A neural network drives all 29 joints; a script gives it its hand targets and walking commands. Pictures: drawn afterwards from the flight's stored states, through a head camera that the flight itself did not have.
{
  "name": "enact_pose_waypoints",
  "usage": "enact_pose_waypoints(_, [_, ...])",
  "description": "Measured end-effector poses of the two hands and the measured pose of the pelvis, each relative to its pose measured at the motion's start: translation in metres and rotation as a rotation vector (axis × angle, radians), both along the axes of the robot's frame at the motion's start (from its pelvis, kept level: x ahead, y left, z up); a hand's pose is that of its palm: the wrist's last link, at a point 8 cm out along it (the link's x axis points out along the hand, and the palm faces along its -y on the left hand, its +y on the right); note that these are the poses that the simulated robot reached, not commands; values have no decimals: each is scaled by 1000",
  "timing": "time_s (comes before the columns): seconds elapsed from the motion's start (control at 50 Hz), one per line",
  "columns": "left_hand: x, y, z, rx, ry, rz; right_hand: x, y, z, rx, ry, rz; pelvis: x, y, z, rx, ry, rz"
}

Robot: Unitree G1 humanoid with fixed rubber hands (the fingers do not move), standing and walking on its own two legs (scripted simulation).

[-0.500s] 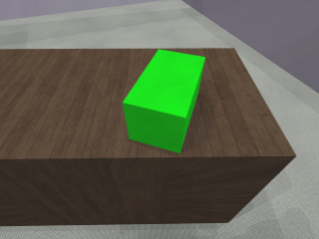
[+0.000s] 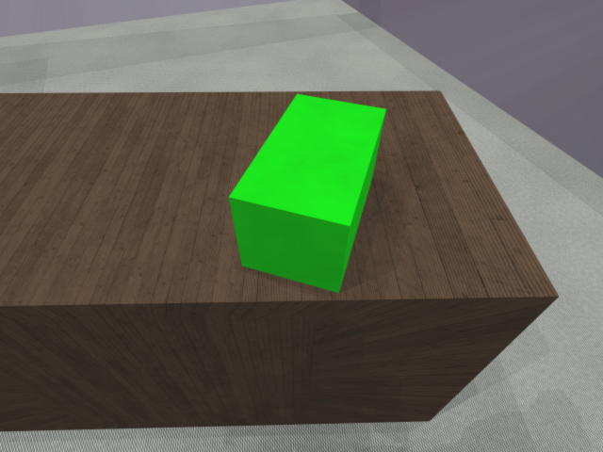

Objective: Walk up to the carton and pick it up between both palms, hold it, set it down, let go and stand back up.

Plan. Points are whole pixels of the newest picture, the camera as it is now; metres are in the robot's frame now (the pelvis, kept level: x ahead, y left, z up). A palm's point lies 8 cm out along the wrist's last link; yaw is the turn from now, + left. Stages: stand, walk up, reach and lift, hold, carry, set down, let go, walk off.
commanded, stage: stand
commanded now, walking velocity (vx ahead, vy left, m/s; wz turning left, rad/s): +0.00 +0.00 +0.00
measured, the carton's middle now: (316, 185) +0.53 -0.03 +0.06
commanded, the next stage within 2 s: none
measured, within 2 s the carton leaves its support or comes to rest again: neither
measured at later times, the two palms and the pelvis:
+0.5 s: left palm out of the picture +0.03 +0.26 -0.12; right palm out of the picture +0.01 -0.25 -0.13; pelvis +0.00 +0.00 +0.00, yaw -1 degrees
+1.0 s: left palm out of the picture +0.02 +0.25 -0.13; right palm out of the picture +0.00 -0.25 -0.13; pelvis +0.00 +0.01 +0.00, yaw -1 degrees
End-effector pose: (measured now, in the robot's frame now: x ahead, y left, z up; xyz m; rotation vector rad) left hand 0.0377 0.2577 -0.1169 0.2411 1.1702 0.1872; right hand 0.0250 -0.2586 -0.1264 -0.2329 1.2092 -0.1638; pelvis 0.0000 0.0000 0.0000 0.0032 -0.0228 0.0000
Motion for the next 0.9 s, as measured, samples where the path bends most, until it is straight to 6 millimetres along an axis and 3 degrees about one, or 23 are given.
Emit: enact_pose_waypoints(0.9, [-13, -3, -9, -16, 88, 7, -19, 12, -6, 11, 76, -42, 4, 5, 1, 1, 3, -16])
